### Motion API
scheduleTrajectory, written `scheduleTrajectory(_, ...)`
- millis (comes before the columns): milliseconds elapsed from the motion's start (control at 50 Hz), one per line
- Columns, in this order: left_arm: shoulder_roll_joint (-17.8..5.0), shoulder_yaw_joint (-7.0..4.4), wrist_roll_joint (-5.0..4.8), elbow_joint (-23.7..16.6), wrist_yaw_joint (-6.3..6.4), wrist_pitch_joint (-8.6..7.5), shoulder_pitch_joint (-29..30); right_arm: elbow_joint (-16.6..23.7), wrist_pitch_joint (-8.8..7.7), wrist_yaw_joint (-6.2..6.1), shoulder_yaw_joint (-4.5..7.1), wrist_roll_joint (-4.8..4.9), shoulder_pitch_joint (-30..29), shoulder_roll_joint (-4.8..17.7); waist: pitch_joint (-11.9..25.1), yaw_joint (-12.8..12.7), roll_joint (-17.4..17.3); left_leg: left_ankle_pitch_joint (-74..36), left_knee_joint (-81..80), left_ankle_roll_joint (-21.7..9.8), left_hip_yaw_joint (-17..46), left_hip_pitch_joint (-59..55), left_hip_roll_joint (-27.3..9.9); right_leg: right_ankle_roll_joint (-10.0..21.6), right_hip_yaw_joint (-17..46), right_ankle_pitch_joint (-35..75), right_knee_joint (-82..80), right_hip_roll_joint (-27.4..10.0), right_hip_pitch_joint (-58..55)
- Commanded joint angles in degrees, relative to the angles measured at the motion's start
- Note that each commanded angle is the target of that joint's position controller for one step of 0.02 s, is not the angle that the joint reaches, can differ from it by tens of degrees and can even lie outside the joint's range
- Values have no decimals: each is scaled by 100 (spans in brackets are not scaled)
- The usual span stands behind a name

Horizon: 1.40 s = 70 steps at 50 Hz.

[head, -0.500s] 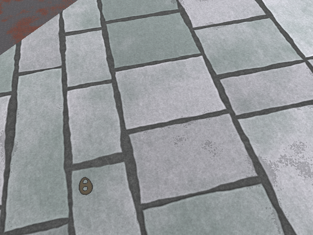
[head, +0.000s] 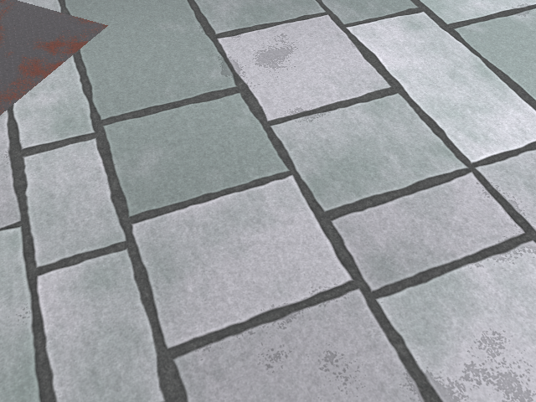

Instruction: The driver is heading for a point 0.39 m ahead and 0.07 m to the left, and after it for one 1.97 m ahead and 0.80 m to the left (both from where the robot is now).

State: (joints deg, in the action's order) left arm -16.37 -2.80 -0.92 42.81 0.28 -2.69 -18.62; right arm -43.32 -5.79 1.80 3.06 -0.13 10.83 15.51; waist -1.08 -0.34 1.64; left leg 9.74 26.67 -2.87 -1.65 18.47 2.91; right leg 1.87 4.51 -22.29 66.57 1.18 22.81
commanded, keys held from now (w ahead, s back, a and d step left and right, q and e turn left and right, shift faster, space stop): w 0.28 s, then w+q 0.72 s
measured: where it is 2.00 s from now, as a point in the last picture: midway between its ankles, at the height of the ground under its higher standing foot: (188, 231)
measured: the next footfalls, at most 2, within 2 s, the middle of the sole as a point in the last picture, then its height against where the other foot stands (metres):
right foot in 0.36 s outside the picture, level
left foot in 0.90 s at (227, 346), level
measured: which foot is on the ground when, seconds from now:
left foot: down 0.00-0.36, up 0.38-0.88, down 0.90-1.00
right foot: up 0.00-0.34, down 0.36-0.92, up 0.94-1.00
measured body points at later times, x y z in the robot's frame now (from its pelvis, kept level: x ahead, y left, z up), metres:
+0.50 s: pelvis +0.28 -0.06 +0.00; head +0.31 -0.07 +0.45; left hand +0.43 +0.21 -0.08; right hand +0.34 -0.34 -0.13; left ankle +0.17 +0.09 -0.65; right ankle +0.33 -0.15 -0.74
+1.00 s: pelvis +0.54 +0.03 -0.01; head +0.58 +0.05 +0.44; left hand +0.53 +0.33 -0.13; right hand +0.78 -0.17 -0.11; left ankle +0.59 +0.12 -0.74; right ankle +0.44 -0.16 -0.63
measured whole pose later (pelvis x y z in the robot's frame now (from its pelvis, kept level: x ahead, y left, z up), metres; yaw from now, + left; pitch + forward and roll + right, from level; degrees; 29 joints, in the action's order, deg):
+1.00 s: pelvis +0.54 +0.03 -0.01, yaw +21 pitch +1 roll -1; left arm -16.9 -3.4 -1.2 46.4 0.1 -5.2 -13.9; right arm -39.0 -2.2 2.3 4.2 1.2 9.6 17.0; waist -3.9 -0.5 -0.2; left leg 11.2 34.4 -5.9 -1.7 24.8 3.8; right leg -0.4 -0.1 -25.9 68.3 -2.7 16.7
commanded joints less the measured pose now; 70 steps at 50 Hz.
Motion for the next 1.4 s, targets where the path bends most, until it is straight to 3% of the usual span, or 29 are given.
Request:
scheduleTrajectory(20, -525, -165, 26, -535, -18, -136, 214, 201, -34, -31, 101, -33, 242, 539, 154, 65, -681, -200, -1570, -1037, 2012, -1213, -1545, -77, 107, 486, -231, -673, 1446)
scheduleTrajectory(160, -153, 4, 68, -790, -72, -184, 1268, -74, 14, -117, 185, 105, 614, 942, -21, 324, -540, -1385, -1841, -906, 789, -986, -1244, -277, -286, 2214, -2582, -662, 1238)
scheduleTrajectory(260, -242, -11, -16, -1021, -211, -246, 2021, -339, 137, -131, 197, 163, 1145, 1044, -186, 548, -567, -1315, -1604, -791, 832, -1583, -1535, -143, -342, 2461, -3489, -450, 1103)
scheduleTrajectory(320, -440, -96, 7, -1038, -258, -292, 1844, -417, 241, -174, 233, 177, 1169, 1150, -88, 277, -640, -2109, -1066, -637, 984, -1916, -1681, 77, -370, 1863, -3821, -297, 567)
scheduleTrajectory(360, -890, -327, 80, -666, -180, -308, 413, -346, 265, -197, 165, 139, 1024, 1026, 840, -486, -523, -2848, 608, -350, 668, -1259, -1211, 396, -368, 2025, -3924, -340, -1691)
scheduleTrajectory(380, -1376, -444, 158, -533, -95, -273, -661, -139, 238, -201, 4, -59, 1030, 598, 1838, -826, 335, -840, 2539, -101, 386, -9, -722, 752, 990, 2250, -3687, -1634, -3458)
scheduleTrajectory(400, -1534, -451, 168, -452, -135, -232, -684, -114, 131, -171, -117, 103, 1814, 158, 2504, -410, 1782, 2426, 4104, 122, 594, 1821, -16, 1523, 3377, 932, -4424, -2624, -4692)
scheduleTrajectory(420, -944, -320, 109, -497, -127, -219, -548, -198, 94, -165, 51, 237, 1378, 845, 1885, -638, 946, 2276, 4637, 129, 993, 2385, -331, 1301, 3203, 204, -4730, -2394, -4211)
scheduleTrajectory(440, -743, -242, 74, -486, -107, -230, -210, -44, 79, -157, 124, 287, 878, 1011, 1094, -588, 682, 1710, 4615, 109, 864, 2597, -554, 1082, 2302, 396, -4858, -2208, -3475)
scheduleTrajectory(460, -621, -193, 103, -483, -115, -248, 149, -23, 100, -181, 120, 241, 667, 912, 727, -396, 305, 1242, 4420, 153, 771, 2375, -777, 975, 1738, 888, -5036, -1971, -2754)
scheduleTrajectory(500, -413, -151, 170, -430, -136, -322, 562, -43, 222, -179, 150, 183, 752, 733, 345, -62, 449, 712, 4069, 229, 798, 1876, -1022, 895, 908, 1494, -5444, -1665, -1853)
scheduleTrajectory(600, -533, -244, 193, -141, -78, -450, 657, 105, 432, -186, 140, 155, 506, 441, -23, 94, 186, -116, 3449, 394, 857, 2113, -1081, 951, -208, 2525, -5895, -1615, -1492)
scheduleTrajectory(760, -903, -359, 76, 234, 37, -258, 170, 658, 359, 88, 25, 130, -852, 255, -433, -393, -22, -1184, 1274, 160, 184, 2152, -908, 724, -1300, 2910, -5823, -1662, -2311)
scheduleTrajectory(800, -988, -394, 12, 314, 43, -164, 86, 824, 367, 148, 43, 131, -1022, 312, -452, -385, 33, -768, 1071, 14, 14, 2192, -812, 645, -1414, 3454, -5540, -1776, -2731)
scheduleTrajectory(840, -1149, -438, -34, 308, 76, -80, 177, 907, 393, 180, 125, 125, -856, 465, -196, -171, 227, -187, 1012, -203, -310, 1663, -488, 514, -1586, 5212, -4896, -1787, -2953)
scheduleTrajectory(880, -1262, -461, -80, 272, 117, 13, 324, 719, 431, 146, 340, 148, 189, 820, 427, 480, 320, 75, 815, -508, -566, 213, -12, 328, -1770, 6489, -3330, -1628, -2760)
scheduleTrajectory(900, -1150, -404, -59, 238, 139, 2, 336, 470, 468, 53, 542, 155, 1161, 1188, 920, 968, 96, -242, 475, -746, -252, -1403, 42, 100, -1840, 5657, -1907, -1390, -1849)
scheduleTrajectory(920, -406, -174, 212, -18, 87, -96, -136, 399, 490, -61, 685, 186, 1407, 1867, 1354, 561, -1393, -206, 388, -1547, 2313, -3471, -1422, -268, -1733, 981, 226, -597, 621)
scheduleTrajectory(940, -364, -71, 131, -167, 3, -335, -28, 639, 382, -16, 598, 153, 1383, 1789, 2331, 530, -1339, 850, -684, -2362, 5038, -4325, -2261, -347, -303, -1333, 1370, 197, 1849)
scheduleTrajectory(960, -839, -196, -118, -316, -68, -481, 733, 605, 306, 20, 471, 107, 1299, 1342, 1773, 807, -711, 809, -1001, -1953, 4391, -4003, -2115, -217, 126, -848, 1437, -157, 2417)
scheduleTrajectory(980, -794, -169, -153, -420, -72, -560, 955, 594, 252, 16, 421, 115, 1028, 1172, 1089, 626, -531, 439, -1009, -1728, 3601, -3198, -1893, -114, 61, -315, 999, -392, 2454)
scheduleTrajectory(1000, -753, -175, -15, -342, -23, -575, 933, 645, 238, 5, 362, 129, 631, 991, 679, 341, -182, -165, -1015, -1529, 2969, -2345, -1638, -135, 37, 40, 492, -620, 2126)
scheduleTrajectory(1020, -821, -222, 95, -296, 2, -530, 847, 734, 234, -20, 301, 87, 354, 812, 494, 130, -261, -746, -1106, -1442, 2539, -1706, -1445, -185, 48, 283, 107, -759, 1696)
scheduleTrajectory(1100, -580, -190, 188, -328, 5, -299, 808, 779, 207, -139, 322, 71, 327, 920, 333, -71, -360, -1687, -1372, -1437, 1887, -702, -1134, -510, -122, 822, -797, -727, 1200)
scheduleTrajectory(1200, -324, -59, 134, -600, -55, -318, 1895, 629, 282, -268, 362, 127, 711, 1048, 121, 338, -623, -899, -1264, -1020, 1536, -346, -742, -642, -188, 2527, -2958, -323, 799)
scheduleTrajectory(1300, -619, -152, 41, -742, -177, -432, 2207, 480, 349, -302, 368, 171, 1020, 1009, 96, 402, -763, -294, -712, -871, 2296, -903, -1050, -451, 53, 2390, -3780, -159, 476)
scheduleTrajectory(1360, -825, -296, 52, -542, -156, -512, 1378, 540, 391, -309, 338, 140, 841, 874, 332, -78, -936, -659, 63, -633, 2487, -952, -903, -120, -91, 1906, -4139, -126, -619)
scheduleTrajectory(1380, -1042, -380, 152, -451, -118, -542, 679, 618, 374, -283, 225, 97, 819, 576, 955, -409, -660, -514, 1214, -433, 2167, -547, -587, 180, 358, 1780, -4035, -687, -1866)
scheduleTrajectory(1400, -1509, -488, 258, -368, -77, -515, -67, 746, 342, -289, 111, 121, 1395, 202, 1839, -360, 600, 1157, 3157, -8, 1391, 1072, 172, 886, 2311, 1068, -4194, -1985, -3917)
